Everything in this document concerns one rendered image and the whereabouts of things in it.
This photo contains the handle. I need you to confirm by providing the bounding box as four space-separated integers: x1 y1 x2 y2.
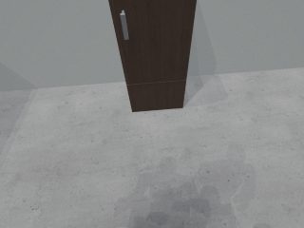
120 10 129 40

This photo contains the cupboard door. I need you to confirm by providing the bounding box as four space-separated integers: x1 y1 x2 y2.
112 0 194 84

